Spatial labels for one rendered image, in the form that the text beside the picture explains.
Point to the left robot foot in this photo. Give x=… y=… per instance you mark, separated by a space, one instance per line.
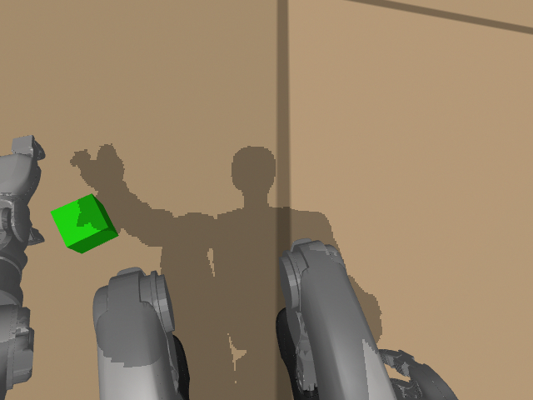
x=184 y=378

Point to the right robot hand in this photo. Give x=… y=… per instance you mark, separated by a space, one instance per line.
x=425 y=383

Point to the left robot hand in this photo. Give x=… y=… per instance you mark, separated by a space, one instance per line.
x=20 y=175

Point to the cube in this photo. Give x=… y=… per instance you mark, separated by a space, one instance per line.
x=84 y=224

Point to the right robot foot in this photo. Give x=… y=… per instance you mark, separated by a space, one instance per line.
x=288 y=355

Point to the left robot arm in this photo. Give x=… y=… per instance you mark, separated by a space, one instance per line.
x=16 y=337

